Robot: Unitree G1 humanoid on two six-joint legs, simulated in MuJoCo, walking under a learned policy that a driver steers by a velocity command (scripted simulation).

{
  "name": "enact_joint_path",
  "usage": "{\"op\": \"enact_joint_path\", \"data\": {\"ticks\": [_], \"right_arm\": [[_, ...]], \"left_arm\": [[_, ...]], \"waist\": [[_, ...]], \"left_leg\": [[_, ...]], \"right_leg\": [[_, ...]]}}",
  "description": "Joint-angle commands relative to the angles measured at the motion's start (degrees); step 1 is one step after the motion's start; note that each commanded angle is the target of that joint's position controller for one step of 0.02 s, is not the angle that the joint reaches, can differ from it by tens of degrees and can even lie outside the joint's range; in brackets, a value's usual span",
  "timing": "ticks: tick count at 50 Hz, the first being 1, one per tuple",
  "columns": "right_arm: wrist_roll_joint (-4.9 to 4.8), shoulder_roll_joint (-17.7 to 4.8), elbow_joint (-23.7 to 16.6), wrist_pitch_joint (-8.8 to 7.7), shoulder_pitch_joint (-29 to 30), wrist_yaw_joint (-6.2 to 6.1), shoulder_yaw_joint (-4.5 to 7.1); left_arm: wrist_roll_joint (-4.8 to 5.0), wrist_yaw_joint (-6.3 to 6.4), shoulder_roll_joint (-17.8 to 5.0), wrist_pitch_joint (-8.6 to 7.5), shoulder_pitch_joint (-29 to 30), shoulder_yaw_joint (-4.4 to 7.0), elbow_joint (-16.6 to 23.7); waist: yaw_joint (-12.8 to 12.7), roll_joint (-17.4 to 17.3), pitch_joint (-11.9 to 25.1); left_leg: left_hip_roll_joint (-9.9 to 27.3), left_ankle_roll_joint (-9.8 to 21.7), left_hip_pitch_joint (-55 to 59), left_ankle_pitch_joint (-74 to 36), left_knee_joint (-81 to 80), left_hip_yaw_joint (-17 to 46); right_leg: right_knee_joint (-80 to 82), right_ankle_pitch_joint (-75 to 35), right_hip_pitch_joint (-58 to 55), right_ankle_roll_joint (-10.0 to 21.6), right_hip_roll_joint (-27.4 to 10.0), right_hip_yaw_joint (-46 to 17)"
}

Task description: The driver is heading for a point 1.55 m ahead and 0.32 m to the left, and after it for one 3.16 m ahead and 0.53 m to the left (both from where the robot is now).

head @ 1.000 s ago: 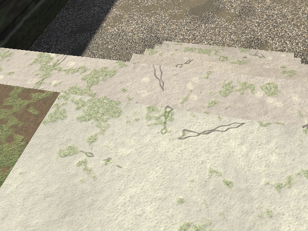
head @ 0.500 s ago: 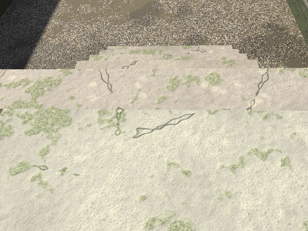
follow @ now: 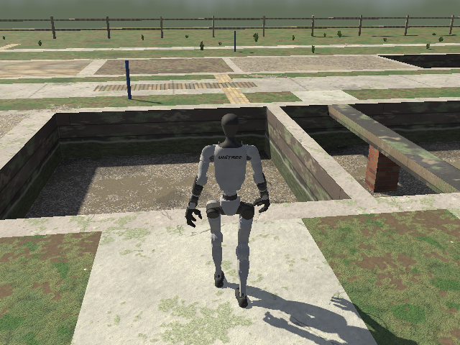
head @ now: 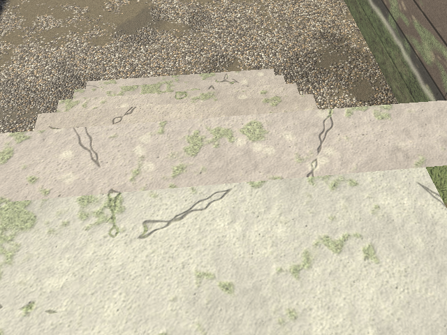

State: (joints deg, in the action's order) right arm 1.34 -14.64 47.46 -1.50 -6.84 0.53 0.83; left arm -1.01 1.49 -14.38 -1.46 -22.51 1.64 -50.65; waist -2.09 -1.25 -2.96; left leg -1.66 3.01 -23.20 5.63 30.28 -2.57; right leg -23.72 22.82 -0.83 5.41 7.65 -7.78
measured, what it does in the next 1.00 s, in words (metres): steps on the spot, turning left: right foot, then left foot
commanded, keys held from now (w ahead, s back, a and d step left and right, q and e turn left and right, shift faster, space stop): q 0.60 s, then no key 0.32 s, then e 0.08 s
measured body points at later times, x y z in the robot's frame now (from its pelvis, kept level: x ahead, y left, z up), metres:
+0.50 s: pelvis +0.06 -0.02 +0.01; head +0.09 -0.01 +0.46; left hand +0.12 +0.28 -0.10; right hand +0.21 -0.27 -0.12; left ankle +0.09 +0.08 -0.73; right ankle +0.10 -0.12 -0.72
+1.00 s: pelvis +0.07 -0.03 +0.01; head +0.08 -0.02 +0.46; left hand +0.01 +0.23 -0.13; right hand +0.28 -0.21 -0.12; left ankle +0.00 +0.06 -0.73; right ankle +0.10 -0.12 -0.73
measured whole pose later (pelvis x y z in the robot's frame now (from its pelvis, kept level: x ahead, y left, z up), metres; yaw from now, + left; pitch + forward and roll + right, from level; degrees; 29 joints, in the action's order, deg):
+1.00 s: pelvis +0.07 -0.03 +0.01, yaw +25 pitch -1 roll +1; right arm 0.9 -13.5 49.7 3.0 -8.6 -1.4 1.1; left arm -0.7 0.8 -14.4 0.3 -15.4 0.6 -49.3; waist -2.2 1.1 -3.4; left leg -2.8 1.3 -7.5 13.7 23.3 1.4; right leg -28.6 16.2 12.0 1.9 0.2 1.8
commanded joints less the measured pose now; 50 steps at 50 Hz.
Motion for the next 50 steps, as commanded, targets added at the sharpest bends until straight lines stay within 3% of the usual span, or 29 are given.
{"op": "enact_joint_path", "data": {"ticks": [1, 2, 3, 4, 5, 6, 8, 10, 15, 18, 22, 25, 26, 27, 28, 29, 30, 31, 33, 38, 44, 46, 47, 48, 49, 50], "right_arm": [[0.33, -12.66, 0.57, -1.80, -15.75, -1.41, 2.98], [-1.15, -14.52, 0.30, -0.79, -12.78, -1.05, 3.61], [-2.77, -11.53, -0.60, -0.32, -10.52, -0.17, 3.29], [-2.39, -9.81, -1.70, 0.02, -6.81, 0.05, 3.08], [-1.64, -8.15, -2.29, 0.52, -4.48, 0.01, 2.73], [-1.37, -7.91, -2.25, 0.82, -4.44, -0.29, 2.77], [-1.00, -7.99, -1.80, 1.15, -5.37, -0.46, 3.12], [-0.90, -8.75, -1.71, 1.37, -6.49, -0.50, 3.64], [-0.34, -10.15, -2.29, 2.81, -7.90, -0.71, 4.76], [-0.07, -10.63, -2.77, 3.25, -7.84, -0.65, 5.27], [0.09, -11.04, -3.40, 3.74, -6.67, -0.33, 5.78], [-0.61, -10.75, -4.14, 4.33, -3.66, -0.22, 5.85], [-1.17, -9.12, -4.63, 4.23, -4.06, -0.38, 5.41], [-1.95, -4.91, -5.79, 3.89, -6.74, -0.39, 4.47], [-0.55, -8.63, -4.92, 3.67, -7.14, -1.05, 5.46], [0.35, -11.22, -4.33, 3.69, -6.86, -1.05, 6.19], [0.33, -10.52, -3.40, 3.93, -8.05, -0.73, 6.30], [0.37, -9.65, -2.65, 4.38, -9.28, -0.41, 6.14], [0.16, -8.75, -2.20, 5.08, -9.85, 0.37, 5.70], [-0.58, -6.95, -3.25, 5.72, -4.63, 0.35, 4.38], [-1.44, -5.26, -2.31, 5.86, -2.88, -0.70, 2.65], [-1.55, -4.70, -1.16, 5.43, -4.62, -1.17, 2.21], [-1.26, -3.69, -0.02, 4.88, -6.18, -1.55, 1.68], [-0.36, -4.87, 0.83, 4.07, -6.84, -2.24, 1.62], [0.91, -8.33, 1.08, 3.20, -8.55, -2.94, 1.73], [-0.45, -9.36, 1.31, 3.00, -3.31, -2.97, 1.68]], "left_arm": [[0.32, 0.55, -7.35, -1.53, -0.80, 1.28, 4.07], [0.65, 0.43, -5.56, -0.31, -7.19, 1.30, 2.82], [-1.55, 0.49, -8.00, 0.65, -4.89, 1.44, 1.94], [-1.83, 0.16, -8.05, 0.97, -0.26, 1.65, 2.57], [-1.50, -0.07, -7.73, 1.28, 2.37, 1.61, 3.08], [-1.11, -0.28, -7.51, 1.81, 4.15, 1.61, 3.75], [-0.85, -0.38, -6.21, 2.58, 3.84, 1.20, 3.77], [-0.63, -0.15, -5.65, 3.07, 4.75, 1.06, 4.15], [-0.34, 0.43, -6.10, 3.87, 11.10, 1.12, 6.35], [-0.01, 0.64, -6.13, 3.47, 12.98, 1.00, 7.27], [0.74, 1.08, -6.47, 2.38, 12.30, 0.76, 8.05], [1.01, 1.73, -6.37, 1.23, 6.76, 0.68, 7.33], [0.45, 2.19, -8.88, 0.82, 5.92, 1.31, 7.33], [-0.58, 2.55, -14.82, 1.00, 8.26, 2.45, 9.00], [-1.19, 2.10, -16.21, 1.39, 13.33, 2.81, 10.36], [-0.95, 1.71, -12.00, 1.47, 12.96, 1.88, 10.64], [-0.43, 1.45, -8.93, 1.35, 14.71, 1.03, 10.96], [-0.28, 1.27, -7.83, 1.23, 15.44, 0.69, 11.30], [-0.33, 1.23, -7.79, 1.06, 13.52, 0.68, 11.15], [-0.16, 0.76, -8.59, 0.62, 6.91, 1.23, 8.38], [-0.55, -0.28, -9.40, 0.79, 7.27, 1.40, 6.31], [-0.28, -0.41, -9.50, 1.21, 7.66, 1.45, 5.31], [-0.01, -0.49, -8.47, 1.38, 7.70, 1.03, 4.54], [0.20, -0.65, -6.24, 0.95, 6.47, 0.20, 4.08], [0.34, -1.07, -3.41, 0.51, 4.51, -0.61, 4.76], [1.14, -0.61, -3.07, 1.38, 4.79, -0.62, 3.85]], "waist": [[6.14, -4.67, 12.19], [1.92, -12.30, 16.38], [1.43, -4.81, 12.46], [1.40, -2.42, 6.61], [0.98, -0.77, 3.85], [0.81, -1.71, 2.24], [0.41, -3.36, 4.23], [0.80, -3.42, 5.79], [3.16, -5.08, 4.98], [3.71, -5.21, 4.78], [3.39, -6.24, 5.36], [0.04, -6.10, 5.13], [0.11, -2.41, 4.77], [2.58, 10.88, 5.66], [3.09, 11.86, 2.18], [3.62, 6.53, 2.28], [5.00, 4.91, 1.83], [5.46, 5.78, 2.16], [4.42, 8.86, 3.39], [0.78, 9.43, 4.46], [0.37, 11.85, 5.13], [1.85, 11.36, 5.13], [3.20, 9.55, 4.84], [2.83, 6.58, 6.09], [1.59, -2.81, 8.84], [0.01, -8.45, 3.87]], "left_leg": [[15.06, 6.79, 27.71, -33.39, -4.43, 19.50], [24.13, 17.17, 30.88, -43.63, -5.96, 34.10], [22.27, 17.31, 25.33, -30.77, -9.46, 35.28], [19.17, 15.93, 19.69, -21.20, -11.33, 30.46], [16.02, 13.90, 15.41, -16.15, -13.43, 26.47], [13.61, 12.43, 12.45, -13.78, -14.90, 23.60], [10.41, 10.90, 11.03, -13.69, -14.96, 20.66], [9.62, 10.71, 11.41, -11.10, -14.73, 20.61], [8.77, 10.18, 10.41, 7.53, -16.67, 25.80], [8.44, 9.66, 9.94, 8.35, -15.94, 28.30], [8.14, 8.73, 10.25, 1.52, -13.68, 31.91], [5.36, 4.76, 6.49, 2.14, -10.62, 32.56], [1.93, 1.47, 2.18, 10.47, -7.20, 29.97], [-5.70, -2.16, -5.12, 22.22, 5.48, 19.41], [-8.95, -2.97, -8.93, 26.53, 17.68, 10.12], [-5.05, -3.33, -6.06, 24.86, 25.75, 10.32], [-4.49, -3.47, -5.34, 22.03, 29.83, 9.97], [-4.39, -3.91, -5.26, 19.72, 33.15, 9.61], [-4.79, -5.05, -6.72, 18.85, 36.82, 8.59], [-4.39, -6.17, -7.64, 19.11, 27.39, 9.12], [-2.44, -4.20, 6.30, 21.14, 8.22, 3.37], [-2.05, -2.94, 11.14, 15.05, -2.18, 2.13], [-0.75, -2.12, 17.41, 4.90, -13.40, 2.77], [3.73, -1.30, 26.29, -2.10, -17.82, 7.94], [15.48, 0.29, 34.19, -12.60, -16.98, 18.86], [18.38, 5.69, 19.32, -21.23, -12.61, 16.34]], "right_leg": [[-28.72, -28.74, 12.08, -1.86, -7.63, 2.04], [-41.19, 10.61, 21.23, -3.54, 0.41, 5.72], [-45.51, 11.01, 24.38, -3.40, -2.44, 3.26], [-46.90, 7.99, 27.06, -3.63, -3.74, 3.30], [-44.67, 5.26, 27.53, -4.05, -5.37, 3.35], [-42.06, 3.55, 27.10, -4.67, -6.46, 3.64], [-38.99, 1.19, 24.60, -5.99, -6.14, 4.81], [-35.47, 1.20, 25.01, -6.99, -5.98, 5.16], [-27.86, 0.02, 27.41, -8.02, -6.16, 4.68], [-24.33, -0.43, 26.39, -7.80, -5.70, 4.18], [-17.08, 0.78, 21.75, -6.50, -4.06, 3.72], [0.03, -5.39, 11.09, -4.64, -3.43, 3.94], [7.94, -5.66, 6.31, -3.45, -8.15, -0.41], [13.73, -0.41, 2.58, 1.27, -23.08, -16.64], [13.82, -8.46, 10.19, 6.41, -29.76, -22.19], [11.16, -17.25, 12.57, 7.78, -28.41, -17.69], [9.47, -22.63, 13.30, 6.58, -24.68, -11.43], [8.17, -26.64, 12.17, 5.14, -21.30, -6.72], [5.78, -36.55, 8.42, 4.98, -19.02, -2.24], [3.23, -43.61, -0.45, 6.42, -20.24, -1.78], [1.65, -43.53, 4.51, 6.76, -20.03, -0.87], [-0.19, -43.57, 5.83, 5.73, -19.57, -0.96], [-0.85, -40.68, 9.17, 3.53, -18.72, -0.94], [-0.58, -33.40, 14.73, 0.26, -17.85, -1.18], [-5.35, -16.44, 21.23, -2.34, -14.37, 2.03], [-1.21, -2.54, 14.93, -2.85, -10.24, 5.75]]}}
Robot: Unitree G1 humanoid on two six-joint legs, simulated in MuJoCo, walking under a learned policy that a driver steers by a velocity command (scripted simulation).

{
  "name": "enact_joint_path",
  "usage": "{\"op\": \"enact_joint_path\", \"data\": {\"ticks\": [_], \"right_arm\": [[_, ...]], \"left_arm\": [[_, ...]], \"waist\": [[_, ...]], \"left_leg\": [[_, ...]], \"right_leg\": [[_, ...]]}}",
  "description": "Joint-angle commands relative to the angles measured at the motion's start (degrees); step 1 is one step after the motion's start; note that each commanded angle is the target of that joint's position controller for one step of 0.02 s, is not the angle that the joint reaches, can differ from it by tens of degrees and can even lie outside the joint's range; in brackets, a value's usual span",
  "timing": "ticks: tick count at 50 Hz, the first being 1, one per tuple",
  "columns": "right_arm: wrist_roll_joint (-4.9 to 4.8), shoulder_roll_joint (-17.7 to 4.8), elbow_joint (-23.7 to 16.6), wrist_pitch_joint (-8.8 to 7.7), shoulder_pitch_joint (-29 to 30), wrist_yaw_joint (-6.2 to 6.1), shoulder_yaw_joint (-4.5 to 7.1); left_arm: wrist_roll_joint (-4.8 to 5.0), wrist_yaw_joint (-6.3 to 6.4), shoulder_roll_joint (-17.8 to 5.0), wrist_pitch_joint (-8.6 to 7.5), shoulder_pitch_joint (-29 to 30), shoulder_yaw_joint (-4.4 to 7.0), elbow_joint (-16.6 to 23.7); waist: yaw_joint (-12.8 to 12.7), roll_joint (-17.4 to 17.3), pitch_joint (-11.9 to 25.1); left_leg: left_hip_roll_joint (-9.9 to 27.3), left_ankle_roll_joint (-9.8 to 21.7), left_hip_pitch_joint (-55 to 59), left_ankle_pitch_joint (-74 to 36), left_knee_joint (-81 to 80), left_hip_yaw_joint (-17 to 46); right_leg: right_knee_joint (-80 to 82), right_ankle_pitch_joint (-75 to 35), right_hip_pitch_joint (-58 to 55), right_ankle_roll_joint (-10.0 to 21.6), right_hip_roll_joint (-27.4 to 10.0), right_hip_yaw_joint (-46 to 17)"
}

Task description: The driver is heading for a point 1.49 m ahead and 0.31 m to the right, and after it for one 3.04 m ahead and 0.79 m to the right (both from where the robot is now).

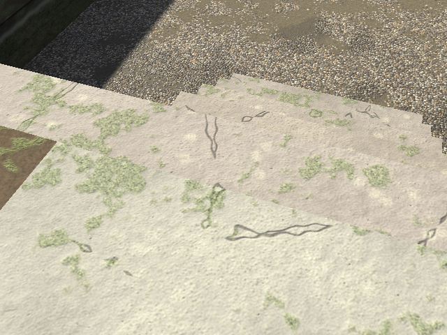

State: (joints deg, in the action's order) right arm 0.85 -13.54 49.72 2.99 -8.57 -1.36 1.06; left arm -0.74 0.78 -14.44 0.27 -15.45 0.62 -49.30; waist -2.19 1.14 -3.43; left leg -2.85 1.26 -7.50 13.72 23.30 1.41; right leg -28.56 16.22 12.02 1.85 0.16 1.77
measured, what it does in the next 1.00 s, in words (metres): walks ahead, turning right: right foot, then left foot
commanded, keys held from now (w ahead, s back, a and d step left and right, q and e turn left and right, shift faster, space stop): e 0.12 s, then w+e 0.48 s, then w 0.06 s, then w+q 0.34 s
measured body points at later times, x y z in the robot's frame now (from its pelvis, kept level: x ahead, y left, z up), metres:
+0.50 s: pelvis +0.05 -0.07 +0.00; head +0.06 -0.10 +0.44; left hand +0.20 +0.19 -0.11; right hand +0.06 -0.36 -0.15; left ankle +0.01 +0.09 -0.68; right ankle +0.03 -0.13 -0.74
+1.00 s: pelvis +0.32 -0.15 -0.02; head +0.35 -0.16 +0.43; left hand +0.42 +0.10 -0.16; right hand +0.35 -0.44 -0.14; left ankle +0.41 -0.13 -0.74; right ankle +0.10 -0.17 -0.64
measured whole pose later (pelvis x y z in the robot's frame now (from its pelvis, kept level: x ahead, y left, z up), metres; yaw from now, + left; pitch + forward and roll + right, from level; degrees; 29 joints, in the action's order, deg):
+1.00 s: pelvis +0.32 -0.15 -0.02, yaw -17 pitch +0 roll +1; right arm 0.9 -16.0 48.0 -2.5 -10.0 1.3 2.3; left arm -2.0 0.0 -14.4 -4.2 -19.6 1.3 -52.9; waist -0.4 1.0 -3.8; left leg -6.3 7.9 -22.8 9.4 32.0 -4.4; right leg -65.5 20.8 9.9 4.0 4.5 -1.4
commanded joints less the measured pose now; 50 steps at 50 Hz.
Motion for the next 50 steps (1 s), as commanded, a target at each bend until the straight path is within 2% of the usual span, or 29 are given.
{"op": "enact_joint_path", "data": {"ticks": [1, 3, 5, 6, 8, 9, 11, 14, 17, 19, 20, 21, 22, 23, 24, 25, 27, 28, 30, 34, 39, 42, 44, 45, 46, 47, 48, 49, 50], "right_arm": [[0.02, -8.23, -1.90, -1.98, 1.84, -0.78, 0.97], [0.19, -10.06, -1.37, -2.12, 1.00, -1.14, 1.65], [-0.39, -11.56, -0.50, -1.88, -1.88, -1.73, 2.51], [-0.38, -11.42, -0.35, -1.60, -2.70, -1.86, 2.75], [0.36, -10.77, -0.75, -1.48, -4.57, -1.74, 3.01], [0.90, -10.82, -0.72, -1.65, -6.03, -1.56, 3.21], [1.02, -10.47, -1.46, -2.47, -3.86, -1.22, 3.22], [1.14, -10.83, -2.35, -4.28, -1.91, -0.50, 3.54], [1.19, -12.77, -2.30, -5.26, -2.11, 0.68, 4.40], [0.68, -13.07, -2.48, -5.03, -1.47, 0.99, 4.70], [1.01, -11.59, -2.72, -5.00, -1.95, 1.13, 4.18], [1.22, -6.65, -5.47, -5.03, -0.02, 1.75, 2.56], [2.05, -5.55, -9.41, -5.30, 4.72, 2.22, 2.06], [2.15, -8.47, -8.71, -5.52, 4.57, 2.64, 2.51], [0.94, -9.33, -7.59, -6.16, 2.88, 3.29, 2.70], [0.69, -9.50, -6.46, -6.71, 1.24, 3.50, 2.71], [2.24, -9.44, -4.86, -6.28, -0.90, 3.57, 2.52], [2.39, -9.07, -4.91, -5.79, -1.01, 3.58, 2.45], [2.11, -8.28, -5.69, -4.96, 0.75, 3.43, 2.20], [1.75, -6.72, -8.00, -4.71, 7.44, 3.70, 1.42], [0.62, -5.39, -10.45, -5.32, 14.31, 4.23, 0.33], [0.34, -6.66, -9.63, -5.52, 10.03, 3.82, 0.72], [0.12, -8.85, -5.80, -5.72, -1.71, 2.94, 1.81], [0.16, -9.34, -2.88, -6.04, -10.58, 2.44, 2.33], [1.14, -12.18, -1.22, -6.17, -18.96, 1.65, 3.27], [2.10, -17.97, -1.10, -5.98, -20.39, 1.45, 4.94], [-0.56, -15.14, -0.85, -5.46, -15.21, 2.32, 4.69], [-0.85, -13.21, -2.38, -5.43, -9.42, 2.52, 4.46], [-0.48, -10.20, -2.58, -5.56, -7.73, 2.68, 3.85]], "left_arm": [[0.41, 0.40, -5.44, 0.26, -1.07, 0.86, 1.69], [0.46, 0.05, -7.55, 0.50, 1.81, 1.70, 1.71], [0.21, -0.49, -7.40, 0.66, 0.80, 1.94, 1.51], [0.16, -0.51, -6.50, 0.79, 0.17, 1.90, 1.30], [-0.66, -0.77, -6.33, 1.48, 1.50, 2.50, 1.98], [-1.02, -1.27, -6.64, 1.88, 4.20, 2.85, 3.21], [-0.91, -2.49, -5.95, 1.93, 5.34, 3.13, 4.40], [-0.58, -3.96, -5.32, 1.30, 5.25, 3.11, 4.57], [-0.07, -4.86, -5.51, 1.09, 5.30, 3.31, 5.66], [-0.65, -4.91, -5.74, 0.53, -0.38, 3.69, 4.05], [-1.18, -4.51, -7.55, 0.02, -6.99, 4.63, 1.65], [-1.59, -3.51, -13.70, -0.67, -14.57, 6.43, 0.23], [-0.69, -3.28, -17.11, -1.25, -15.52, 6.55, 1.08], [-0.38, -2.91, -14.49, -1.15, -11.77, 5.94, 1.91], [-0.29, -2.58, -12.43, -1.26, -8.12, 5.36, 2.98], [-0.25, -2.19, -11.40, -1.51, -5.90, 5.06, 3.67], [0.16, -1.67, -10.20, -2.50, -4.81, 4.49, 3.93], [0.54, -1.68, -10.24, -3.00, -6.03, 4.46, 3.43], [0.95, -1.63, -10.37, -3.55, -8.37, 4.58, 2.33], [0.61, -1.15, -8.23, -3.83, -11.72, 3.84, 0.16], [-0.26, -0.62, -7.63, -4.64, -13.47, 3.05, -2.12], [-0.75, -0.02, -8.46, -5.09, -10.72, 2.89, -2.76], [-1.75, 0.46, -9.78, -4.81, -9.47, 3.19, -2.99], [-1.81, 0.53, -10.51, -4.38, -8.37, 3.35, -2.90], [-1.59, 0.52, -9.23, -4.48, -8.59, 2.77, -1.90], [-0.26, -0.53, -3.83, -4.79, -13.68, 1.81, -0.65], [-1.61, -0.69, -7.74, -5.41, -10.50, 2.32, -0.17], [-1.38, -0.94, -8.68, -6.01, -5.40, 2.34, 1.53], [-1.35, -1.13, -8.86, -6.58, -2.19, 2.08, 2.25]], "waist": [[-0.18, -8.45, 3.21], [1.42, -9.25, 1.98], [2.12, -9.94, 1.64], [2.42, -9.74, 1.24], [4.63, -11.48, 0.46], [5.59, -8.78, -2.60], [3.78, -6.34, -6.06], [3.03, -6.23, -3.07], [2.69, -7.74, -0.85], [-0.47, -5.48, 0.27], [-3.02, -0.89, 2.48], [-6.35, 15.87, 4.47], [-5.77, 18.97, 2.67], [-3.71, 8.17, -1.12], [-1.25, 4.01, -2.38], [0.32, 2.19, -2.63], [1.39, 2.60, -0.06], [1.59, 2.38, 0.80], [1.46, 1.57, 0.89], [-0.42, 2.74, -1.18], [-2.63, 3.40, -3.07], [0.58, 3.75, -1.66], [5.52, 4.28, 4.77], [9.55, 3.31, 8.75], [12.37, -0.79, 13.86], [7.77, -14.12, 17.14], [6.48, -9.73, 15.68], [4.81, -5.96, 7.61], [4.37, -0.75, 4.38]], "left_leg": [[16.90, 7.22, 2.71, -26.08, -5.29, 9.89], [13.27, 5.40, 2.70, -19.20, -4.84, 7.17], [13.63, 6.21, 2.64, -17.73, -4.13, 6.24], [15.30, 7.49, 2.26, -17.48, -4.12, 6.72], [20.98, 12.29, 1.27, 2.77, -9.53, 12.42], [23.92, 14.74, 0.52, 13.33, -13.46, 15.78], [23.18, 13.78, 1.69, 20.65, -16.77, 15.18], [19.57, 10.33, 2.82, 11.94, -15.66, 6.14], [18.26, 8.70, -0.72, 9.38, -12.90, 0.01], [16.74, 7.13, -7.22, 11.93, -5.08, -4.36], [14.33, 5.76, -12.39, 10.46, 5.62, -7.81], [7.55, 2.00, -24.06, 13.40, 28.12, -15.09], [0.02, 1.10, -38.17, 21.75, 39.45, -5.97], [5.10, 1.71, -39.41, 17.62, 43.02, 0.09], [7.00, 1.97, -36.76, 10.10, 41.26, 0.61], [8.02, 1.69, -34.24, 5.56, 38.23, 0.56], [7.89, 0.27, -30.50, 0.25, 36.00, -0.46], [7.30, -0.53, -30.28, -0.78, 35.81, -1.00], [6.78, -2.01, -32.12, -2.44, 34.37, -1.67], [6.52, -2.99, -35.06, -8.23, 26.05, -4.14], [4.85, 0.50, -29.88, -13.51, 13.47, -7.35], [1.78, 4.58, -21.40, -10.58, 9.21, -8.01], [-2.30, 6.63, -10.73, -5.21, 8.87, -8.17], [-2.86, 7.69, -1.69, -5.87, 5.42, -7.92], [5.80, 10.57, 10.95, 1.20, 4.49, 3.05], [21.04, 20.71, 24.26, 5.78, -0.09, 35.32], [21.62, 21.93, 22.17, 8.24, -8.65, 46.94], [20.56, 20.76, 14.57, 8.63, -9.10, 37.16], [18.39, 19.21, 7.92, 2.79, -10.21, 30.60]], "right_leg": [[3.48, 2.20, 0.08, 0.50, -2.53, -4.23], [1.68, -4.60, 1.64, 0.46, -0.77, -4.35], [-3.12, -6.09, 4.55, 0.47, -0.09, -3.80], [-6.25, -2.63, 6.41, 0.43, 0.62, -3.07], [-19.68, 15.50, 12.90, 1.46, 1.01, -0.95], [-26.01, 16.84, 18.36, 1.80, -1.22, -2.21], [-26.22, 12.87, 23.66, 1.56, -3.42, -3.85], [-18.02, 8.76, 17.24, 1.06, -3.37, -1.33], [-9.29, 6.44, 6.79, 2.25, -1.34, 2.87], [-2.34, 2.49, -4.13, 3.26, 1.71, 5.85], [-0.07, 5.25, -12.55, 4.35, 3.16, 4.01], [12.30, 21.97, -19.55, 9.01, -9.65, -18.98], [23.09, 29.99, -19.08, 15.65, -20.20, -47.29], [21.47, 27.04, -15.81, 16.19, -20.56, -41.92], [19.90, 20.46, -12.33, 14.60, -17.70, -35.58], [19.82, 11.66, -11.10, 12.63, -14.28, -29.87], [19.30, -4.76, -11.92, 11.03, -10.41, -22.87], [18.69, -11.35, -12.45, 11.24, -9.86, -21.31], [18.24, -17.42, -13.03, 11.64, -9.00, -19.38], [19.48, -23.26, -13.49, 10.66, -7.61, -15.62], [21.02, -33.06, -15.02, 8.36, -8.64, -10.60], [17.50, -49.39, -17.42, 6.56, -10.08, -7.06], [3.58, -65.16, -20.23, 5.17, -9.97, -4.80], [-8.38, -64.22, -18.01, 4.51, -8.94, -2.89], [-24.31, -49.24, -8.14, 3.94, -7.28, -1.35], [-48.12, -4.40, 14.57, 0.37, 4.87, 0.30], [-53.54, 8.63, 22.94, 1.48, 5.50, -6.50], [-52.11, 3.75, 25.87, 2.00, 1.35, -7.83], [-48.55, 0.64, 24.44, 1.93, -0.95, -7.02]]}}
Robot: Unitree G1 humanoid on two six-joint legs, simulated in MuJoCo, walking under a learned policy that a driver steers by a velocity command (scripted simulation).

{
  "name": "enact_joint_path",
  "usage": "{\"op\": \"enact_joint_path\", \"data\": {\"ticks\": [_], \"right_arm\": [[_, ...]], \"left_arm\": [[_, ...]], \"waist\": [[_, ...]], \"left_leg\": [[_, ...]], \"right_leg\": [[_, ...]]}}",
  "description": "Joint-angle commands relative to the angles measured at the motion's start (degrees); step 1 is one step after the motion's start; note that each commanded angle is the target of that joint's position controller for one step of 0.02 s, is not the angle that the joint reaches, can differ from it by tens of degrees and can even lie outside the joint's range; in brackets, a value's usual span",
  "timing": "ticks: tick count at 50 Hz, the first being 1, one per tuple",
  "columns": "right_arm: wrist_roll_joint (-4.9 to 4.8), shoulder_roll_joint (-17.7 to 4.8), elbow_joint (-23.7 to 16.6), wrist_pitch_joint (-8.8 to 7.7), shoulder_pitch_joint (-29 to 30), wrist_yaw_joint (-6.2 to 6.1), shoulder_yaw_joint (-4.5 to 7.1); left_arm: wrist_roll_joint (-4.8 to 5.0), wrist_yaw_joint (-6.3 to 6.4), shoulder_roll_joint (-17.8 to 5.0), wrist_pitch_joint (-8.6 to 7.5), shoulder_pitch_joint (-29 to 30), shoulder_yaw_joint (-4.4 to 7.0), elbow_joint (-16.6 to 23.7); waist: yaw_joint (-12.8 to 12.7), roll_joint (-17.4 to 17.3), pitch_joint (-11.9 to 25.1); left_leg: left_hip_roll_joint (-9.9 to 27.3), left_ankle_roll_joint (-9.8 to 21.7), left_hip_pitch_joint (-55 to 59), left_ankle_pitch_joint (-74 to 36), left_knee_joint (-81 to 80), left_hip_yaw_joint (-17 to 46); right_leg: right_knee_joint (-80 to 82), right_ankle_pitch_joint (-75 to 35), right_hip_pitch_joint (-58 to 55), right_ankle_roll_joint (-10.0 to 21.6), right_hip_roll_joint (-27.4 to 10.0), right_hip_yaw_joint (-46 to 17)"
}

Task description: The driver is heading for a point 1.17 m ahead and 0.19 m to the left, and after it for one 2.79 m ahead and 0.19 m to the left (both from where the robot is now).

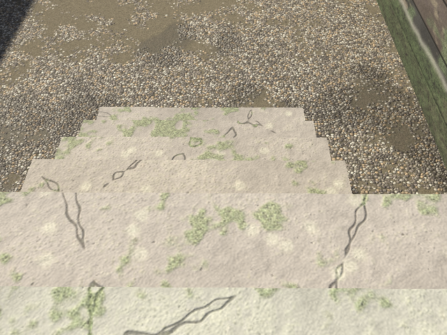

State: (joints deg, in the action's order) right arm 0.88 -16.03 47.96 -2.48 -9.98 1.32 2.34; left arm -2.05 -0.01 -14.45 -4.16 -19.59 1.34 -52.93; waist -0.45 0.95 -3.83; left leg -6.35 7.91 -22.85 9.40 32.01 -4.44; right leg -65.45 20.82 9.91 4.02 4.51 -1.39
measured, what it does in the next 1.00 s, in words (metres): walks ahead, turning left: right foot, then left foot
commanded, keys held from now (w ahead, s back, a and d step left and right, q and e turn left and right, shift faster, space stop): w+q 0.56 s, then w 0.28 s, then w+e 0.16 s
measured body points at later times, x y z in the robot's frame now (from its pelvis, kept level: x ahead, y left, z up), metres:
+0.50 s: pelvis +0.29 -0.03 +0.01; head +0.33 -0.03 +0.45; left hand +0.43 +0.25 -0.08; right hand +0.37 -0.31 -0.13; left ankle +0.12 +0.04 -0.66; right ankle +0.40 -0.11 -0.72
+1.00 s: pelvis +0.51 +0.08 +0.01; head +0.53 +0.10 +0.46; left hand +0.37 +0.29 -0.14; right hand +0.79 -0.05 -0.08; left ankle +0.54 +0.17 -0.72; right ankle +0.43 -0.10 -0.66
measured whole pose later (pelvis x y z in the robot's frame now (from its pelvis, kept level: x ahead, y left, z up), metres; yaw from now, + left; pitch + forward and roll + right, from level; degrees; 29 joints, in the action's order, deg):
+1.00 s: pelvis +0.51 +0.08 +0.01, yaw +24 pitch +1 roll -1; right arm 2.4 -12.6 40.7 -2.7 -5.3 0.5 0.4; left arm -0.3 -0.2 -13.5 -2.1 -26.4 1.3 -51.7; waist -3.7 0.3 -2.0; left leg -1.1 5.1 -22.4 11.8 33.1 -4.5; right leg -55.6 27.0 12.5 2.9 -0.5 1.4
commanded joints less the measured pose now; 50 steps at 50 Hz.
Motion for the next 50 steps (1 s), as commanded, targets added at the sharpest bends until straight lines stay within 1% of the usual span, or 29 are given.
{"op": "enact_joint_path", "data": {"ticks": [1, 2, 5, 7, 9, 12, 16, 18, 19, 20, 21, 22, 23, 24, 25, 26, 28, 30, 32, 35, 38, 42, 44, 45, 46, 47, 48, 49, 50], "right_arm": [[-0.24, -6.48, -0.45, -0.35, -6.18, -0.21, 2.18], [-0.31, -5.36, 0.34, -0.64, -6.29, -0.50, 1.75], [-0.75, -7.14, 1.26, -1.69, -8.69, -0.68, 2.23], [-0.82, -8.01, 1.40, -1.60, -10.26, -0.87, 2.55], [-0.94, -7.67, 1.67, -1.33, -12.62, -0.88, 2.65], [-0.99, -7.74, 1.99, -0.88, -16.18, -1.03, 2.95], [-0.07, -8.22, 1.56, -0.25, -18.59, -1.62, 3.25], [0.25, -8.99, 0.37, -0.12, -16.34, -2.15, 3.50], [0.31, -9.78, -0.44, -0.20, -14.32, -2.24, 3.71], [0.17, -10.24, -0.97, -0.47, -12.87, -1.99, 3.78], [-0.51, -9.19, -1.44, -1.04, -12.30, -1.42, 3.48], [-1.91, -4.33, -3.96, -1.64, -13.42, -1.27, 2.24], [-2.06, -3.25, -5.68, -1.29, -19.17, -1.29, 1.98], [-0.14, -7.02, -3.31, -0.13, -17.89, -1.90, 2.47], [0.46, -6.91, -3.60, 0.16, -13.74, -1.41, 2.54], [0.36, -5.63, -4.20, 0.35, -11.77, -0.90, 2.44], [1.20, -4.77, -4.71, 1.65, -11.02, 0.20, 2.42], [1.25, -3.89, -5.70, 2.31, -9.96, 0.74, 2.26], [1.29, -3.06, -6.69, 2.59, -7.52, 1.11, 1.94], [1.31, -2.46, -8.55, 2.47, -1.93, 1.26, 1.33], [1.33, -0.89, -10.66, 2.09, 4.76, 1.79, 0.01], [1.15, -1.06, -12.47, 1.46, 9.73, 1.82, -0.83], [1.45, -1.75, -12.09, 0.82, 7.85, 0.92, -0.56], [1.71, -2.45, -10.17, 0.29, 2.09, 0.37, -0.06], [2.42, -4.12, -6.98, -0.45, -7.10, -0.30, 0.79], [3.58, -9.07, -5.31, -0.83, -17.40, -1.31, 2.18], [2.69, -14.24, -5.62, -0.43, -17.82, -1.98, 3.15], [0.36, -11.40, -5.53, 0.16, -16.26, -2.06, 3.08], [0.35, -7.64, -5.38, -0.05, -11.31, -2.06, 1.82]], "left_arm": [[-0.17, -0.46, -7.99, -1.89, 3.28, 1.27, 6.41], [-0.68, -0.58, -7.27, -1.00, 3.29, 1.05, 7.08], [-1.14, -0.92, -4.98, 1.16, 3.34, 0.27, 7.98], [-1.03, -1.03, -4.56, 1.56, 8.45, -0.05, 10.11], [-0.84, -1.13, -4.35, 1.63, 14.40, -0.28, 12.25], [-0.39, -1.49, -3.92, 1.50, 19.87, -0.65, 14.15], [0.22, -1.50, -4.40, 0.87, 24.86, -0.94, 16.72], [0.45, -1.27, -5.66, 0.36, 22.40, -0.59, 16.69], [0.51, -0.97, -6.85, 0.05, 18.71, -0.12, 15.76], [0.48, -0.40, -8.27, -0.44, 12.55, 0.57, 13.99], [-0.19, 0.44, -10.86, -1.25, 5.18, 1.49, 12.57], [-1.56, 1.62, -15.58, -1.28, -3.56, 2.73, 12.59], [-1.29, 1.48, -18.54, -0.04, -1.23, 3.63, 12.43], [-0.48, 1.21, -12.29, 0.64, 2.33, 2.84, 13.05], [-0.14, 1.01, -7.31, 0.66, 5.28, 1.64, 13.74], [-0.43, 0.79, -5.59, 0.53, 6.79, 1.14, 13.62], [-0.05, 0.81, -5.30, -0.23, 5.58, 1.06, 12.27], [0.43, 0.21, -5.65, -1.48, 2.92, 1.27, 11.10], [0.73, -0.17, -6.22, -2.05, 1.51, 1.54, 10.02], [0.72, -0.28, -6.27, -1.82, -0.51, 1.59, 8.44], [1.05, -0.46, -6.93, -1.43, -1.79, 1.66, 7.26], [1.10, -0.32, -8.67, -0.50, -6.54, 1.99, 4.43], [1.25, -0.11, -9.62, 0.21, -7.58, 2.08, 3.28], [1.46, 0.03, -10.28, 0.61, -7.36, 2.18, 2.93], [1.98, 0.06, -9.71, 0.72, -7.15, 1.95, 2.93], [2.31, -0.13, -6.91, 0.40, -6.37, 1.05, 5.56], [2.72, -0.37, -0.88, 0.61, -12.35, -0.02, 7.07], [1.28, 0.34, -8.02, 1.54, -7.49, 1.98, 6.11], [1.57, 0.09, -7.57, 1.35, -4.10, 2.24, 7.39]], "waist": [[1.16, 0.94, 2.27], [-0.48, 0.50, 1.72], [-1.48, -1.65, 2.52], [-0.40, -2.24, 0.88], [1.63, -2.91, -0.14], [4.40, -4.06, 1.20], [6.26, -4.97, 1.81], [4.17, -5.82, 2.33], [2.19, -6.22, 3.38], [-0.77, -5.11, 6.11], [-4.54, -1.54, 10.87], [-6.84, 6.14, 20.20], [-2.13, 17.51, 23.03], [-0.87, 6.84, 15.01], [-1.12, 1.32, 8.75], [-0.34, 1.20, 5.83], [0.68, 5.10, 3.82], [0.90, 5.00, 4.90], [1.14, 4.81, 4.23], [0.52, 4.33, 1.86], [-0.70, 4.57, 0.80], [-2.21, 4.92, -0.05], [-0.96, 4.97, 0.87], [1.84, 4.11, 3.56], [5.89, 1.82, 8.76], [9.75, -5.17, 16.95], [6.07, -15.09, 22.51], [8.07, -5.43, 17.16], [5.24, -5.64, 8.42]], "left_leg": [[19.24, 10.95, 17.86, 1.12, -19.54, 31.80], [16.75, 9.62, 14.03, -3.99, -20.11, 28.15], [13.94, 9.45, 10.27, -10.98, -21.03, 22.70], [12.65, 8.89, 8.76, -9.80, -22.50, 21.50], [11.39, 7.19, 9.68, -10.15, -22.59, 21.17], [10.48, 5.00, 14.40, -14.91, -19.66, 21.14], [11.54, 4.34, 19.74, -22.26, -14.75, 23.67], [12.39, 2.85, 19.67, -23.42, -11.91, 25.76], [12.27, 1.75, 18.20, -25.22, -9.27, 26.36], [10.60, 0.66, 16.74, -27.77, -3.16, 26.00], [7.11, -0.77, 12.54, -23.85, 8.05, 23.03], [3.16, -2.44, 3.25, -4.80, 24.53, 16.61], [-2.36, -3.21, -10.28, 24.36, 34.47, 11.35], [3.41, -2.97, -14.58, 19.36, 39.88, 11.21], [4.93, -3.23, -14.16, 14.08, 39.27, 10.63], [6.51, -3.72, -13.08, 11.29, 37.43, 10.03], [8.04, -4.64, -11.27, 9.65, 35.94, 8.97], [7.24, -4.93, -10.93, 8.19, 35.49, 8.99], [6.87, -5.35, -13.45, 5.57, 33.77, 9.59], [6.67, -6.04, -16.21, 0.36, 25.67, 9.38], [6.74, -6.10, -12.55, -4.39, 13.60, 5.41], [6.64, -3.73, -7.64, -1.59, 4.95, 0.74], [5.10, -2.23, -2.43, 2.51, 1.15, -0.27], [3.40, -1.46, 4.76, 2.42, -2.43, -0.62], [3.83, -0.17, 17.80, -0.55, -5.13, 0.61], [18.21, 2.76, 32.98, 5.62, -6.97, 15.91], [33.40, 8.43, 43.03, 3.97, -12.90, 39.80], [30.84, 8.41, 36.29, 7.83, -14.39, 37.05], [27.93, 6.70, 28.76, 7.28, -16.39, 28.30]], "right_leg": [[-8.18, -4.35, 24.46, -0.66, -6.80, -3.60], [-5.14, -4.20, 21.94, -1.62, -7.76, -3.36], [1.93, -4.06, 20.52, -4.28, -8.80, -1.16], [8.20, -7.98, 22.86, -5.99, -9.45, 0.30], [15.38, -13.75, 24.80, -7.16, -9.37, 1.07], [22.74, -19.67, 25.30, -7.48, -7.93, 1.31], [28.94, -18.42, 24.24, -6.70, -5.56, 1.17], [33.37, -15.26, 18.37, -5.52, -4.55, -0.10], [35.52, -12.73, 12.46, -4.69, -3.56, -0.22], [38.42, -12.14, 4.06, -3.53, -2.49, 0.03], [41.05, -11.96, -7.40, -1.37, -6.95, -3.50], [42.55, -0.25, -21.58, 1.90, -22.49, -19.33], [48.71, 0.10, -26.34, 7.50, -31.31, -42.23], [47.89, 5.61, -19.42, 7.45, -29.15, -38.63], [48.94, 2.08, -12.42, 6.32, -25.91, -29.24], [50.50, -4.69, -7.97, 5.00, -22.98, -21.68], [52.05, -15.12, -3.62, 3.58, -19.45, -12.26], [52.14, -24.83, -3.46, 4.53, -19.00, -8.91], [53.33, -27.50, -3.81, 5.42, -18.83, -5.96], [55.06, -28.14, -4.23, 5.59, -17.73, -1.87], [55.23, -29.25, -3.48, 5.07, -16.33, 2.19], [53.79, -32.77, -6.85, 5.29, -18.66, 2.20], [48.61, -43.35, -9.05, 5.14, -18.79, 1.38], [41.79, -49.53, -9.29, 4.47, -17.68, 2.06], [30.87, -47.68, -4.71, 3.24, -15.22, 3.99], [13.36, -26.66, 6.94, 1.74, -12.20, 5.70], [-3.59, 12.43, 24.45, -0.15, -2.53, 4.00], [-7.30, 8.94, 28.73, 0.23, -4.28, -2.76], [-6.19, 4.19, 29.76, 0.55, -6.52, -3.12]]}}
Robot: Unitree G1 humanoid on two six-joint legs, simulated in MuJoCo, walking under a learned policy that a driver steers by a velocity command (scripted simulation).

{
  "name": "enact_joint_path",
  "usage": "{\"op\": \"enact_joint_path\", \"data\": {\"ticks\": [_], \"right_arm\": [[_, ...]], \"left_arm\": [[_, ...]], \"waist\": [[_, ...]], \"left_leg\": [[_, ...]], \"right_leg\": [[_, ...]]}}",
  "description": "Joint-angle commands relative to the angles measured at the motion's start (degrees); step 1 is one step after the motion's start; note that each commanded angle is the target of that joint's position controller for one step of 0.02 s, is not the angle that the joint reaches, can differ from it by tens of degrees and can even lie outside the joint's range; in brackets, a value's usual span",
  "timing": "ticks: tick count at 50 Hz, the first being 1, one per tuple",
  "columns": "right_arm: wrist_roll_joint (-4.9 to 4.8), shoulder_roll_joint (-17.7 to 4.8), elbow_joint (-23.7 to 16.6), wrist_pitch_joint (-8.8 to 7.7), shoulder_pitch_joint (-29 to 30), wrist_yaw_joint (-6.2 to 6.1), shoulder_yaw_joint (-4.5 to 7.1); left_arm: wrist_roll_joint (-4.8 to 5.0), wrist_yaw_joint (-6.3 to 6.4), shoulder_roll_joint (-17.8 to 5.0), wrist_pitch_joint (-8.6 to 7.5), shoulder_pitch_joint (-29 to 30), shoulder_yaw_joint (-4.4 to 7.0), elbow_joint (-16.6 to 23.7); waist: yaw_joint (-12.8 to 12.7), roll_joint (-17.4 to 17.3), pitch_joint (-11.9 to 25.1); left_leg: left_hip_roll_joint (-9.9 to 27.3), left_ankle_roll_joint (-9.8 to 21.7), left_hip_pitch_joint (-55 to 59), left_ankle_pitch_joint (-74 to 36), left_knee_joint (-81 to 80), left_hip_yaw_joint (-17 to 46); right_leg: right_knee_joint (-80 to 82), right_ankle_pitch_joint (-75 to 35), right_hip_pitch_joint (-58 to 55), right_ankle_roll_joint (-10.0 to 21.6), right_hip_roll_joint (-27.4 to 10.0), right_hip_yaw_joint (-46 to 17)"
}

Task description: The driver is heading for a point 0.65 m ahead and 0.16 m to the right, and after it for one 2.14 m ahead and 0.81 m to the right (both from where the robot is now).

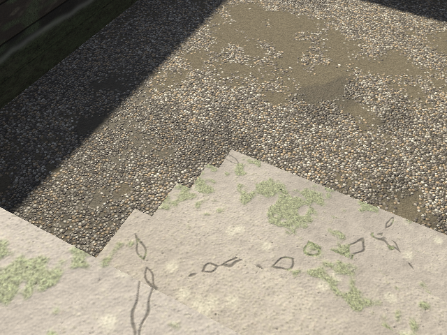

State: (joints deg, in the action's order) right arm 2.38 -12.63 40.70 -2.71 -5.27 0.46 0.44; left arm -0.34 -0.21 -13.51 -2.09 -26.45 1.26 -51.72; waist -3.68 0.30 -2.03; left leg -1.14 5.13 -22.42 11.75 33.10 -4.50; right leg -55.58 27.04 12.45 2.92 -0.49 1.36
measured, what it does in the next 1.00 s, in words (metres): walks ahead, turning right: right foot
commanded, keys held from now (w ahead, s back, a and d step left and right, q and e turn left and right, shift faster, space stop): w+e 0.74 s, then w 0.26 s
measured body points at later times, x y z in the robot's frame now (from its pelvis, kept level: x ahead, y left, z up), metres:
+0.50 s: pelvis +0.22 -0.04 -0.01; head +0.24 -0.05 +0.44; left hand +0.42 +0.18 -0.12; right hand +0.19 -0.31 -0.15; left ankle +0.12 +0.10 -0.64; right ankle +0.25 -0.09 -0.73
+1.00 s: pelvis +0.44 -0.07 -0.05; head +0.43 -0.07 +0.40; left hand +0.56 +0.18 -0.17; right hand +0.46 -0.39 -0.15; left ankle +0.63 -0.03 -0.76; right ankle +0.25 -0.09 -0.73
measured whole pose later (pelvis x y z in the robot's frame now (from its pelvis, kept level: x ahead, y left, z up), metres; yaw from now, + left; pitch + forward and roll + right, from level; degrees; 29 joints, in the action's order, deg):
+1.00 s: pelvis +0.44 -0.07 -0.05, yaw -30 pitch +1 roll -1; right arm 2.1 -16.6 43.2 -0.2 -9.1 2.0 4.3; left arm -1.1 2.7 -15.4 -2.5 -28.9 2.3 -46.9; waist -3.9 -2.3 3.6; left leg 0.9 0.1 -30.4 -20.8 33.4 3.8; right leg -49.7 41.1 7.6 5.6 10.4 -11.5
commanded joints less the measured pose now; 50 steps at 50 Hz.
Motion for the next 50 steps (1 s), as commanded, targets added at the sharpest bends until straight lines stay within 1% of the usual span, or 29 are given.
{"op": "enact_joint_path", "data": {"ticks": [1, 3, 6, 10, 13, 14, 17, 19, 20, 21, 22, 23, 24, 25, 26, 28, 29, 31, 33, 34, 37, 38, 40, 41, 42, 44, 45, 48, 50], "right_arm": [[-1.28, -7.72, 2.02, -0.34, -12.98, -0.84, 2.90], [-1.48, -4.94, 2.49, -1.39, -11.25, -1.03, 2.22], [-1.64, -5.73, 3.88, -2.87, -13.43, -1.17, 2.77], [-1.68, -5.93, 5.32, -3.04, -16.09, -1.69, 2.99], [-1.98, -7.31, 6.08, -2.72, -16.68, -2.23, 3.06], [-1.47, -8.06, 6.66, -2.39, -17.81, -2.28, 3.25], [-1.21, -9.49, 6.51, -1.63, -17.18, -2.46, 3.50], [-1.29, -12.10, 6.09, -0.96, -15.99, -3.05, 4.14], [-1.32, -12.74, 5.96, -0.36, -15.24, -3.24, 4.27], [-1.56, -12.48, 5.68, 0.46, -13.69, -3.25, 4.23], [-0.92, -7.79, 4.29, 0.86, -16.16, -2.91, 3.39], [-0.98, -6.12, -0.31, 0.74, -17.26, -1.87, 3.11], [-0.40, -10.10, -0.63, 0.25, -11.56, -1.71, 3.73], [-1.62, -10.85, -0.67, -0.14, -10.38, -1.80, 4.01], [-1.69, -11.20, 0.49, 0.07, -10.95, -2.23, 4.26], [-0.25, -9.00, 1.40, 2.21, -12.53, -2.13, 4.07], [-0.21, -9.07, 1.56, 3.32, -12.71, -1.90, 4.37], [0.31, -8.24, 1.81, 4.45, -11.53, -1.04, 4.53], [0.62, -5.82, 1.17, 4.92, -9.28, -0.68, 3.69], [0.39, -6.47, 2.00, 4.76, -9.97, -0.47, 4.00], [0.57, -8.18, 0.77, 4.42, -4.43, -0.34, 4.59], [0.15, -9.68, -1.16, 4.15, 0.51, -0.24, 5.51], [0.51, -10.75, -1.79, 3.50, 2.96, -0.04, 5.90], [0.07, -11.45, -1.54, 3.17, 2.56, -0.05, 6.26], [0.22, -11.31, -1.69, 2.77, 3.55, 0.26, 5.88], [0.56, -6.53, -1.20, 2.20, 3.36, 1.48, 4.57], [0.43, -5.85, -0.75, 2.21, 1.60, 1.92, 4.32], [-0.12, -5.25, -1.63, 1.70, 2.59, 1.79, 3.65], [-1.17, -4.97, -1.92, 1.04, 1.45, 1.51, 3.43]], "left_arm": [[-0.08, 0.12, -7.24, -0.68, 3.42, 2.13, 5.90], [-1.14, -0.50, -6.01, 0.92, 1.05, 2.34, 4.21], [-0.73, -1.38, -3.98, 2.50, 2.86, 2.60, 4.90], [-1.21, -1.44, -2.42, 2.82, 10.49, 2.25, 7.78], [-1.54, -2.71, -1.21, 2.78, 17.60, 1.47, 11.04], [-1.80, -2.91, -1.32, 3.16, 17.87, 1.35, 11.27], [-1.46, -2.74, -3.47, 3.72, 17.78, 1.86, 12.60], [-1.68, -2.12, -5.04, 3.98, 12.81, 2.63, 12.01], [-1.57, -1.74, -6.06, 3.70, 7.67, 3.27, 10.83], [-1.78, -1.08, -7.06, 2.90, -0.46, 4.01, 8.91], [-1.32, -0.26, -13.24, 2.25, -1.57, 5.30, 8.81], [0.52, -0.64, -17.07, 2.12, 1.42, 5.76, 11.39], [1.60, -0.55, -14.29, 2.28, 1.85, 5.65, 11.66], [1.08, -0.03, -12.15, 2.31, 3.42, 4.95, 11.18], [0.28, -0.02, -9.87, 2.07, 5.36, 4.16, 11.10], [0.04, 0.13, -8.46, 1.01, 7.78, 3.42, 11.93], [0.39, 0.11, -8.58, 0.57, 6.69, 3.30, 11.74], [0.93, 0.46, -8.59, 0.46, 4.95, 3.27, 11.21], [0.76, 0.98, -9.25, 0.88, 2.62, 3.46, 10.52], [-0.42, 0.91, -10.17, 0.68, 1.61, 3.59, 10.69], [-0.27, 1.06, -9.73, 0.92, 0.35, 3.37, 11.41], [-0.31, 1.46, -10.32, 0.33, -5.70, 3.59, 8.32], [-0.31, 2.07, -10.14, -0.25, -8.32, 3.86, 7.29], [-0.21, 2.22, -10.29, -0.70, -7.84, 3.81, 7.11], [0.37, 2.95, -10.26, -0.81, -5.47, 3.70, 6.98], [0.37, 3.22, -7.38, -1.22, -2.05, 2.41, 7.80], [0.26, 3.16, -7.36, -1.30, -0.59, 2.19, 8.21], [-0.66, 2.65, -7.39, -1.29, -0.60, 2.19, 7.89], [-1.79, 3.88, -7.02, -0.54, -1.77, 2.08, 7.02]], "waist": [[6.52, -4.27, 2.76], [3.53, -6.34, 0.00], [2.18, -4.52, -1.02], [2.93, -4.61, -2.83], [4.29, -5.22, -2.84], [4.55, -6.15, -1.71], [3.89, -6.38, -1.45], [1.57, -7.46, 1.38], [-0.65, -6.63, 4.29], [-5.19, -2.95, 7.44], [-3.26, 9.53, 9.85], [0.36, 16.95, 14.62], [-2.21, 6.48, 9.70], [-0.16, 3.55, 4.33], [2.49, -0.66, 0.55], [5.54, 0.30, 0.63], [5.64, 1.08, 1.13], [5.33, 0.14, 2.74], [4.33, 1.13, 3.42], [3.73, 1.90, 4.95], [2.46, 2.83, 2.00], [0.41, 3.23, -0.16], [-0.87, 4.19, -1.52], [-0.20, 4.58, -1.82], [0.53, 3.16, -1.90], [0.66, 2.96, -0.27], [1.41, 3.61, 0.36], [-0.38, 4.73, -2.08], [-1.74, 4.86, -3.04]], "left_leg": [[19.66, 7.20, 21.95, 1.55, -20.27, 22.07], [15.51, 4.04, 15.15, -5.05, -22.86, 13.52], [15.07, 3.90, 14.17, -15.80, -23.65, 7.21], [14.10, 2.93, 14.98, -22.43, -22.82, 0.42], [12.36, 1.40, 13.24, -28.69, -19.85, -4.91], [13.43, 1.48, 13.90, -32.52, -17.79, -5.27], [14.37, 1.06, 15.38, -40.22, -12.71, -7.58], [15.35, 1.09, 18.41, -53.06, -4.14, -8.07], [15.56, 1.05, 18.92, -53.41, 4.64, -7.90], [14.38, -0.43, 14.61, -45.07, 19.33, -8.56], [8.27, -2.16, 2.60, -5.13, 39.76, -8.74], [-2.90, -5.53, -18.14, 22.38, 52.54, 0.70], [1.39, -5.96, -24.17, 17.03, 51.55, 7.58], [3.37, -6.15, -22.86, 12.75, 48.74, 7.31], [5.12, -6.33, -19.33, 10.66, 43.28, 7.27], [6.74, -7.27, -12.43, 8.05, 35.11, 7.67], [6.59, -7.51, -11.27, 6.42, 33.23, 7.38], [5.98, -7.89, -11.93, 3.47, 29.36, 6.52], [5.18, -8.02, -11.82, 0.07, 28.35, 4.74], [4.82, -6.66, -12.00, -6.52, 30.95, 4.46], [5.13, -5.94, -17.83, -7.92, 30.00, 5.73], [6.14, -6.02, -27.98, -10.04, 26.74, 10.01], [6.40, -6.46, -35.34, -10.17, 22.23, 11.87], [6.00, -6.63, -34.66, -10.80, 20.37, 12.44], [4.66, -6.76, -27.58, -19.55, 12.00, 10.41], [2.25, -6.03, -13.07, -34.09, 8.43, 7.47], [1.78, -5.55, -9.51, -36.83, 8.39, 7.51], [1.04, -4.88, -5.68, -32.75, 1.55, 7.05], [3.36, -4.42, -2.66, -35.04, -7.73, 9.69]], "right_leg": [[-12.51, -5.92, 24.85, 1.40, -3.41, -5.09], [-9.56, -9.14, 19.71, 0.16, -4.49, -4.74], [-8.80, -13.91, 21.27, -0.38, -4.34, -4.46], [0.06, -23.29, 25.24, -0.41, -4.26, -3.09], [9.59, -27.97, 19.58, -0.11, -1.70, 2.29], [7.79, -26.90, 17.92, 0.36, -1.08, 3.64], [11.82, -19.95, 12.60, 2.77, 0.94, 5.40], [13.12, -10.22, 6.82, 5.16, 3.68, 6.01], [15.69, -7.60, 1.92, 6.66, 5.14, 5.29], [23.63, -10.14, -7.07, 9.01, 5.38, 2.44], [27.25, -19.01, -15.94, 12.68, -7.34, -15.05], [34.63, -27.34, -26.87, 23.52, -18.11, -45.56], [36.41, -27.25, -23.36, 23.90, -17.65, -39.91], [36.37, -30.65, -16.59, 22.14, -16.97, -33.63], [36.79, -34.57, -9.36, 19.11, -14.33, -28.64], [38.19, -36.15, -2.16, 15.13, -8.88, -22.03], [38.59, -38.61, -1.48, 14.84, -7.40, -20.66], [36.92, -43.10, -2.31, 14.42, -5.41, -18.33], [35.24, -46.42, -0.88, 13.82, -4.14, -17.12], [34.18, -43.50, -1.50, 14.12, -4.71, -18.71], [32.98, -37.29, -2.32, 14.43, -5.11, -23.61], [32.28, -28.86, -10.57, 14.51, -6.09, -27.21], [30.01, -27.78, -17.50, 15.00, -7.71, -29.97], [28.00, -30.03, -16.98, 14.95, -7.68, -29.94], [26.17, -21.33, -8.84, 13.03, -4.25, -25.94], [23.98, -12.68, 3.83, 11.46, -0.86, -23.90], [21.62, -10.07, 6.73, 11.23, -0.28, -24.06], [15.76, -11.56, 8.23, 10.19, 0.76, -23.42], [10.15, -11.37, 5.34, 8.85, 1.31, -23.68]]}}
